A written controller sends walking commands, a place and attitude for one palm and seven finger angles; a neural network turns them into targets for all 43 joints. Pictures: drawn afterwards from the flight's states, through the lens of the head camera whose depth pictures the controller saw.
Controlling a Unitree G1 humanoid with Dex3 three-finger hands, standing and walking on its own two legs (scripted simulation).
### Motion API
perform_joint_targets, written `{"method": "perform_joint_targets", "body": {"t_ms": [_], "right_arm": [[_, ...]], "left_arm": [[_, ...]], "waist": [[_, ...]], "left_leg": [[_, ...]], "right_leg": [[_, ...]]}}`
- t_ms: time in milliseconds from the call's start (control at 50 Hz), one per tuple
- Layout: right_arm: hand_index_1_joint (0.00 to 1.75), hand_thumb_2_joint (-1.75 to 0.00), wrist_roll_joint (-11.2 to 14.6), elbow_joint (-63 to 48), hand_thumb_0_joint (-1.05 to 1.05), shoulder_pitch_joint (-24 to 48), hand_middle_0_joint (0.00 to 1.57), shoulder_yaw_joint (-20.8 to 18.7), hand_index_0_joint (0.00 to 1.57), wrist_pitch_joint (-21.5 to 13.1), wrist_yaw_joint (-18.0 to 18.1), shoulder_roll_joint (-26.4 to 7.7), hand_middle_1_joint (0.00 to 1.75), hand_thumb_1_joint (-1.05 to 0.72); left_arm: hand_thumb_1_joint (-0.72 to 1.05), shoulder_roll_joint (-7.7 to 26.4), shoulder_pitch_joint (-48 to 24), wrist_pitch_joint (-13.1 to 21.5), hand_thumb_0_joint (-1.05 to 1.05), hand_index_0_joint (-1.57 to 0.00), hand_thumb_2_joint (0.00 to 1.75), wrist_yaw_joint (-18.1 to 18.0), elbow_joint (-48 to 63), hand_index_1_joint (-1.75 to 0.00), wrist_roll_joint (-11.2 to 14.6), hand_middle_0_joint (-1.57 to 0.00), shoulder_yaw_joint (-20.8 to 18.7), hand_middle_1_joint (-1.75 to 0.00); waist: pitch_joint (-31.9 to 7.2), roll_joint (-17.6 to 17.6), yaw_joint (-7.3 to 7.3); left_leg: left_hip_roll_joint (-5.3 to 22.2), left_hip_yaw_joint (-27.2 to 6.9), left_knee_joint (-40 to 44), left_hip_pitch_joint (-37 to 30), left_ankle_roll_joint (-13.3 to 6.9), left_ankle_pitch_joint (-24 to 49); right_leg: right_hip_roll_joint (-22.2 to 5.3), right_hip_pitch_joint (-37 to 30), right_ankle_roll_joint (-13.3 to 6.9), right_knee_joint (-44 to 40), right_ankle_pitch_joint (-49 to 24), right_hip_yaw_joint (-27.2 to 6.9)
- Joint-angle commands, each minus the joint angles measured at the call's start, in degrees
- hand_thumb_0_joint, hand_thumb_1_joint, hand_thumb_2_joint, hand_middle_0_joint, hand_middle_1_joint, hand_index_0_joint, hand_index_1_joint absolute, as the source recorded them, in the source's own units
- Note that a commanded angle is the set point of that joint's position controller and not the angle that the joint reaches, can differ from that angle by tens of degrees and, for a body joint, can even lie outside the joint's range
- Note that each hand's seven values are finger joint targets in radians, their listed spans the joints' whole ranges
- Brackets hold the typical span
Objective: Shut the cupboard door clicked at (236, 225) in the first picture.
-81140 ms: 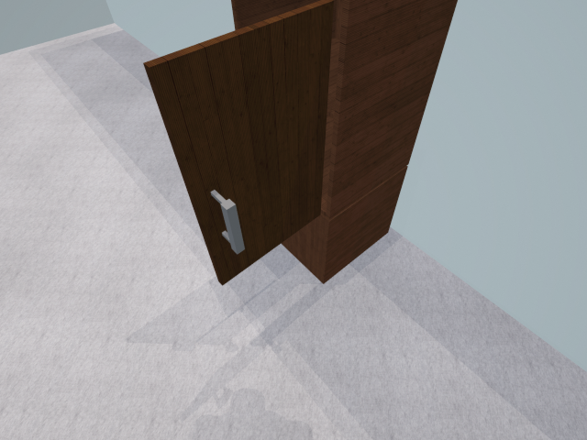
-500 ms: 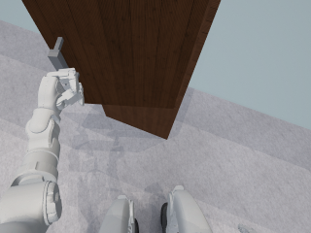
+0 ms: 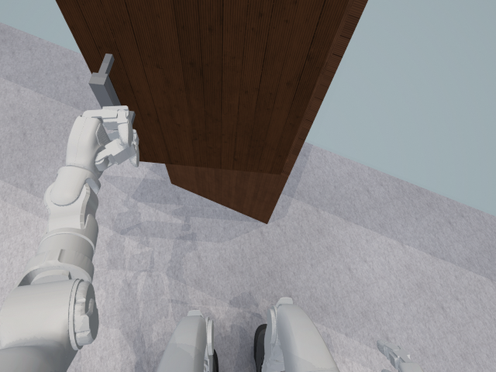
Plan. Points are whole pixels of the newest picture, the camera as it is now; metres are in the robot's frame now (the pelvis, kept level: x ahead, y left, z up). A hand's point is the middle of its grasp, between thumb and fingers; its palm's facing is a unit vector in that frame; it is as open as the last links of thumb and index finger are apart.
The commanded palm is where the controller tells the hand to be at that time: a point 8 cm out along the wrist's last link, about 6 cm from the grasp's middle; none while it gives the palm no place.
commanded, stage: push the door shut along its arc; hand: left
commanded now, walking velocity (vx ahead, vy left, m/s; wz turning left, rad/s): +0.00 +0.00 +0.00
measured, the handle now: (117, 102) +0.55 +0.21 +0.03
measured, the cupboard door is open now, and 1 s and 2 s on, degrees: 19 2 0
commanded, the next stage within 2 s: pull the fist back off the door in 1.22 s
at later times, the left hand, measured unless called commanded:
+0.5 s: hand (137, 118) +0.51 +0.17 +0.04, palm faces -0.24 -0.97 -0.05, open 3.2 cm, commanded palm +0.52 +0.19 +0.03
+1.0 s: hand (164, 91) +0.56 +0.13 +0.04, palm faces -0.38 -0.93 -0.03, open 3.1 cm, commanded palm +0.59 +0.13 +0.03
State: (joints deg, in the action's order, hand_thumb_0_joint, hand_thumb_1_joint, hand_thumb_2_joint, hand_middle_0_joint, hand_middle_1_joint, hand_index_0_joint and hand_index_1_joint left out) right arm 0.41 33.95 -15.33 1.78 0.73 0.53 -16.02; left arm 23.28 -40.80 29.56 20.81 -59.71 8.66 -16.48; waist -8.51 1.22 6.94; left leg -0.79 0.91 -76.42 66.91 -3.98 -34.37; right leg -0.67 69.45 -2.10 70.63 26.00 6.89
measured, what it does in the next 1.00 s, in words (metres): stands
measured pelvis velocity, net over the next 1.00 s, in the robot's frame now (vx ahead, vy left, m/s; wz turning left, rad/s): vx -0.01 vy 0.01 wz -0.04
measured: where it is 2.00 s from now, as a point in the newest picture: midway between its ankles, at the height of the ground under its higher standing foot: outside the picture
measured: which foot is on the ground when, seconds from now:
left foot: down 0.00-1.00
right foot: down 0.00-1.00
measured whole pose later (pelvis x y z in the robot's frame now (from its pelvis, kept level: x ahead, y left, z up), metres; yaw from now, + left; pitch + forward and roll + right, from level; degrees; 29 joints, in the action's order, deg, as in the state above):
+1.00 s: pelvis -0.01 +0.01 -0.03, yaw -3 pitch +32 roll -8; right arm -1.5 37.4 -21.2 4.8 -1.6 0.9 -15.3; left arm 36.7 -69.2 16.7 27.9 -71.9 2.6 -13.5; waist -7.7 3.2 15.6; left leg 0.5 -1.2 -83.7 80.2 -4.5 -35.8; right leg 0.4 80.8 -1.7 74.2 25.6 9.2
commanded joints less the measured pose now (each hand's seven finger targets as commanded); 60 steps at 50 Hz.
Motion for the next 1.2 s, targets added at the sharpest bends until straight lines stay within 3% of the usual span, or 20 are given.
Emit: {"method": "perform_joint_targets", "body": {"t_ms": [0, 60, 180, 240, 260, 380, 440, 460, 520, 560, 680, 720, 760, 860, 900, 980, 1060, 1100, 1140, 1180], "right_arm": [[0.3, -0.9, -0.3, -2.7, 0.0, -8.7, 0.2, -3.8, 0.2, -0.9, 1.2, -10.7, 0.3, -0.9], [0.3, -0.9, -0.2, -2.7, 0.0, -9.4, 0.2, -3.8, 0.2, -0.7, 1.0, -10.8, 0.3, -0.9], [0.3, -0.9, -0.1, -2.1, 0.0, -10.6, 0.2, -3.5, 0.2, -0.4, 1.1, -11.3, 0.3, -0.9], [0.3, -0.9, -0.1, -1.8, 0.0, -11.2, 0.2, -3.3, 0.2, -0.7, 1.2, -11.2, 0.3, -0.9], [0.3, -0.9, -0.2, -1.1, 0.0, -11.3, 0.2, -3.4, 0.2, -0.6, 1.3, -11.6, 0.3, -0.9], [0.3, -0.9, -0.5, 0.4, 0.0, -12.9, 0.2, -3.1, 0.2, -1.4, 1.6, -12.3, 0.3, -0.9], [0.3, -0.9, -0.8, 0.8, 0.0, -13.8, 0.2, -3.2, 0.2, -2.0, 1.6, -12.4, 0.3, -0.9], [0.3, -0.9, -0.9, 1.3, 0.0, -14.1, 0.2, -3.2, 0.2, -2.0, 1.5, -12.6, 0.3, -0.9], [0.3, -0.9, -0.8, 1.4, 0.0, -14.6, 0.2, -2.7, 0.2, -2.0, 1.7, -12.9, 0.3, -0.9], [0.3, -0.9, -1.1, 1.5, 0.0, -14.9, 0.2, -2.6, 0.2, -2.2, 1.6, -12.8, 0.3, -0.9], [0.3, -0.9, -1.2, 1.9, 0.0, -15.6, 0.2, -2.3, 0.2, -2.3, 1.5, -13.1, 0.3, -0.9], [0.3, -0.9, -1.3, 1.7, 0.0, -16.0, 0.2, -2.0, 0.2, -2.4, 1.6, -13.2, 0.3, -0.9], [0.3, -0.9, -1.4, 1.5, 0.0, -16.4, 0.2, -1.9, 0.2, -2.6, 1.6, -13.3, 0.3, -0.9], [0.3, -0.9, -1.7, 1.9, 0.0, -17.3, 0.2, -2.1, 0.2, -2.6, 1.4, -13.2, 0.3, -0.9], [0.3, -0.9, -1.8, 2.4, 0.0, -17.6, 0.2, -2.2, 0.2, -2.7, 1.5, -13.2, 0.3, -0.9], [0.3, -0.9, -2.0, 2.9, 0.0, -18.5, 0.2, -1.9, 0.2, -2.8, 1.9, -13.3, 0.3, -0.9], [0.3, -0.9, -2.4, 1.8, 0.0, -19.1, 0.2, -1.1, 0.2, -3.0, 1.7, -13.0, 0.3, -0.9], [0.3, -0.9, -2.6, 1.5, 0.0, -19.3, 0.2, -1.1, 0.2, -2.9, 1.5, -12.7, 0.3, -0.9], [0.3, -0.9, -2.6, 1.0, 0.0, -19.8, 0.2, -1.1, 0.2, -2.7, 1.2, -12.5, 0.3, -0.9], [0.3, -0.9, -2.5, 1.1, 0.0, -19.8, 0.2, -1.3, 0.2, -2.5, 1.3, -12.6, 0.3, -0.9]], "left_arm": [[0.9, 13.7, -29.4, 3.7, 0.0, -1.3, 0.9, 0.5, 10.8, -1.5, 0.8, -1.3, -1.9, -1.5], [0.9, 13.8, -28.4, 2.6, 0.0, -1.3, 0.9, 1.7, 8.8, -1.5, 0.9, -1.3, -2.1, -1.5], [0.9, 15.6, -34.6, 0.7, 0.0, -1.3, 0.9, 3.5, 7.9, -1.5, 0.5, -1.3, -1.5, -1.5], [0.9, 14.5, -38.2, 0.4, 0.0, -1.3, 0.9, 4.5, 8.4, -1.5, 0.5, -1.3, 0.3, -1.5], [0.9, 16.5, -38.6, 0.3, 0.0, -1.3, 0.9, 4.6, 7.5, -1.5, 0.0, -1.3, -0.9, -1.5], [0.9, 16.1, -47.1, -1.3, 0.0, -1.3, 0.9, 5.2, 5.5, -1.5, -1.1, -1.3, 1.9, -1.5], [0.9, 13.8, -49.4, -1.7, 0.0, -1.3, 0.9, 5.9, 6.0, -1.5, -1.1, -1.3, 4.3, -1.5], [0.9, 15.4, -49.3, -2.2, 0.0, -1.3, 0.9, 6.0, 5.2, -1.5, -1.3, -1.3, 3.1, -1.5], [0.9, 17.0, -51.0, -4.0, 0.0, -1.3, 0.9, 6.1, 2.3, -1.5, -1.6, -1.3, 2.3, -1.5], [0.9, 18.2, -52.3, -4.0, 0.0, -1.3, 0.9, 5.9, 3.1, -1.5, -2.3, -1.3, 1.9, -1.5], [0.9, 18.3, -54.8, -5.9, 0.0, -1.3, 0.9, 6.5, 0.6, -1.5, -3.2, -1.3, 2.7, -1.5], [0.9, 20.6, -56.1, -6.7, 0.0, -1.3, 0.9, 6.6, 0.0, -1.5, -3.4, -1.3, 1.3, -1.5], [0.9, 21.5, -57.2, -6.9, 0.0, -1.3, 0.9, 6.7, 1.1, -1.5, -3.8, -1.3, 1.0, -1.5], [0.9, 20.9, -57.6, -7.9, 0.0, -1.3, 0.9, 7.4, 1.4, -1.5, -4.5, -1.3, 1.7, -1.5], [0.9, 19.0, -60.3, -8.7, 0.0, -1.3, 0.9, 7.5, 1.6, -1.5, -4.5, -1.3, 3.2, -1.5], [0.9, 20.4, -63.1, -10.5, 0.0, -1.3, 0.9, 7.1, -1.0, -1.5, -5.1, -1.3, 2.2, -1.5], [0.9, 25.6, -63.0, -11.2, 0.0, -1.3, 0.9, 6.1, -2.9, -1.5, -6.5, -1.3, -1.1, -1.5], [0.9, 25.8, -61.6, -11.1, 0.0, -1.3, 0.9, 6.0, -2.7, -1.5, -7.3, -1.3, -1.3, -1.5], [0.9, 25.9, -59.6, -11.6, 0.0, -1.3, 0.9, 6.3, -4.4, -1.5, -7.7, -1.3, -1.6, -1.5], [0.9, 24.4, -62.6, -12.2, 0.0, -1.3, 0.9, 6.5, -3.0, -1.5, -8.1, -1.3, 0.2, -1.5]], "waist": [[-28.3, 7.1, 3.11], [-31.1, 8.2, 2.96], [-29.6, 7.0, 5.17], [-29.6, 8.2, 6.18], [-30.0, 9.5, 5.7], [-28.7, 10.9, 8.96], [-30.7, 13.7, 9.46], [-32.0, 14.4, 8.88], [-29.1, 11.5, 10.21], [-31.1, 15.0, 9.64], [-29.4, 14.8, 11.38], [-29.2, 13.9, 11.55], [-32.3, 17.4, 11.19], [-34.1, 18.8, 11.29], [-32.6, 18.5, 12.52], [-31.6, 16.7, 14.06], [-32.6, 17.0, 13.13], [-33.8, 18.4, 12.64], [-33.9, 16.2, 12.72], [-33.3, 16.3, 13.97]], "left_leg": [[0.9, -7.4, 10.2, -16.6, 3.3, 21.5], [1.1, -7.5, 9.3, -18.2, 3.6, 25.9], [1.2, -7.5, 8.6, -15.3, 2.7, 22.1], [1.2, -7.9, 8.4, -15.5, 2.5, 21.4], [1.4, -8.4, 8.6, -16.3, 2.9, 21.0], [1.7, -9.6, 7.9, -16.1, 2.7, 17.7], [1.8, -11.2, 8.1, -20.3, 3.5, 20.5], [1.9, -11.2, 7.9, -20.7, 3.7, 20.7], [1.9, -10.6, 7.3, -16.3, 2.8, 18.1], [1.9, -11.1, 7.2, -18.3, 3.3, 20.0], [2.5, -11.8, 6.3, -18.1, 3.4, 20.6], [2.3, -11.1, 5.8, -15.6, 2.8, 19.7], [2.6, -12.0, 5.5, -19.0, 3.5, 23.3], [3.3, -13.5, 4.8, -22.9, 4.5, 28.3], [3.5, -14.0, 4.9, -23.4, 4.4, 27.8], [3.7, -14.0, 3.9, -21.3, 3.9, 26.8], [2.8, -11.8, 2.7, -16.6, 3.2, 27.5], [3.0, -11.4, 2.0, -17.4, 3.4, 30.5], [3.1, -11.1, 1.6, -16.3, 2.9, 31.4], [3.1, -10.4, 1.0, -14.9, 2.4, 29.2]], "right_leg": [[1.5, -14.0, -0.3, -5.7, -10.7, -5.4], [1.6, -13.9, -0.2, -5.0, -13.1, -5.2], [1.9, -13.2, -0.2, -5.8, -11.4, -5.5], [2.1, -11.5, -0.4, -5.7, -10.2, -5.3], [2.0, -10.5, -0.4, -5.6, -9.4, -5.0], [2.2, -5.4, -0.5, -5.4, -6.9, -4.5], [2.3, -2.6, -0.8, -4.8, -7.4, -3.7], [2.2, -2.6, -0.8, -4.6, -7.6, -3.7], [2.4, -3.1, -0.7, -5.0, -6.7, -3.9], [2.4, -2.0, -0.9, -4.2, -7.2, -3.6], [2.8, 0.7, -0.8, -3.7, -7.5, -3.1], [2.9, -0.8, -0.8, -3.7, -7.4, -3.3], [2.8, 0.7, -1.0, -2.8, -8.5, -3.0], [2.9, 3.2, -0.8, -2.1, -10.1, -2.5], [2.9, 4.5, -0.6, -2.4, -10.1, -2.3], [3.1, 5.7, -0.5, -1.9, -9.9, -2.0], [3.4, 1.9, -0.9, -1.0, -10.8, -2.4], [3.4, 1.6, -0.9, -0.6, -12.3, -2.3], [3.6, 0.6, -0.8, -0.3, -13.3, -2.5], [3.7, 0.8, -0.4, -0.9, -13.2, -2.9]]}}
